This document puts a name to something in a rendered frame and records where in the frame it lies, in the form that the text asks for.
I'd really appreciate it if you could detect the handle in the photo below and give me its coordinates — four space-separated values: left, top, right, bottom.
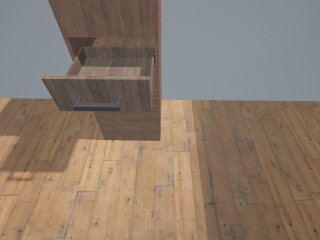
73 95 122 112

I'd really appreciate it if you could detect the cabinet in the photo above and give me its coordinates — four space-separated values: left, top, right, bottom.
48 0 162 141

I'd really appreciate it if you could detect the drawer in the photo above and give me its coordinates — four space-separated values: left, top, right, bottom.
41 46 155 112

